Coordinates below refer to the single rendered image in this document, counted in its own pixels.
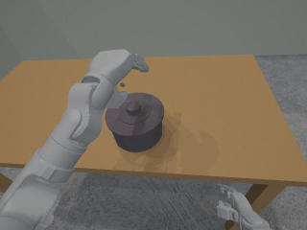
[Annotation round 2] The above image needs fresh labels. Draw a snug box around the robot left hand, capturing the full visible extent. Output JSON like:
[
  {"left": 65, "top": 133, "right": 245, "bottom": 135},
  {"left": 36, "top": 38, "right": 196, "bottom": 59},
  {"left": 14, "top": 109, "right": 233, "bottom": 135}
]
[{"left": 87, "top": 49, "right": 150, "bottom": 109}]

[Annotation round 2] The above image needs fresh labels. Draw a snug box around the robot left forearm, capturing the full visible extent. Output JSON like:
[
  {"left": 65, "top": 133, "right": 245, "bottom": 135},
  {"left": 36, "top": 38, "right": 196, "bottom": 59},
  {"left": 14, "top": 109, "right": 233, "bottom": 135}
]
[{"left": 0, "top": 72, "right": 114, "bottom": 213}]

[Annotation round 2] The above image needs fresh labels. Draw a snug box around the left robot upper arm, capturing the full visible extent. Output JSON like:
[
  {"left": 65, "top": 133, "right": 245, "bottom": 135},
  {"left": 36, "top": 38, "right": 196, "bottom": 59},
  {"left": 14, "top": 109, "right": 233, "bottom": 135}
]
[{"left": 0, "top": 175, "right": 62, "bottom": 230}]

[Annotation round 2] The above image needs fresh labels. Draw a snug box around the robot right hand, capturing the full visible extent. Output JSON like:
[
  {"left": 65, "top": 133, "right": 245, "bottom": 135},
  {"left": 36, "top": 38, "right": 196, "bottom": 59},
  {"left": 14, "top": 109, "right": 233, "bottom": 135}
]
[{"left": 216, "top": 184, "right": 252, "bottom": 228}]

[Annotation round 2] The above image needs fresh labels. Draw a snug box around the table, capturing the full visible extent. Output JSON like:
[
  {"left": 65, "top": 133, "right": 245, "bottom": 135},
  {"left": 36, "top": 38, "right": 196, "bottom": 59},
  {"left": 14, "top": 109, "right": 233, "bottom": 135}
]
[{"left": 0, "top": 54, "right": 307, "bottom": 230}]

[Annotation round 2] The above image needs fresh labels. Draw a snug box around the lid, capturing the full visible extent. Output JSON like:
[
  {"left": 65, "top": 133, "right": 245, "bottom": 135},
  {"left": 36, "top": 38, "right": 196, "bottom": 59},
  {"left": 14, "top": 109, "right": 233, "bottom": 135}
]
[{"left": 105, "top": 92, "right": 165, "bottom": 138}]

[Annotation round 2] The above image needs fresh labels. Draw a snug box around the robot right forearm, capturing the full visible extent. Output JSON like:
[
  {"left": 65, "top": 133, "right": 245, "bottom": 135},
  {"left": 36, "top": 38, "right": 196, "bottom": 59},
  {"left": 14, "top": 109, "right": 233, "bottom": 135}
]
[{"left": 238, "top": 209, "right": 272, "bottom": 230}]

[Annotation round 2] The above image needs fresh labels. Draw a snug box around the pot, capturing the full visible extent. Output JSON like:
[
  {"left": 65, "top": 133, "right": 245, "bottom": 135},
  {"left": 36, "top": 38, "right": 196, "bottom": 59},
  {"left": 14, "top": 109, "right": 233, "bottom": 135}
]
[{"left": 112, "top": 122, "right": 162, "bottom": 152}]

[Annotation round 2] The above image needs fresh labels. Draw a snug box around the knob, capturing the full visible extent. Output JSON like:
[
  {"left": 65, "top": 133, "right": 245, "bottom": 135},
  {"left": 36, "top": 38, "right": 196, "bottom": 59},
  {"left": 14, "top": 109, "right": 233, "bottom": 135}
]
[{"left": 126, "top": 101, "right": 141, "bottom": 115}]

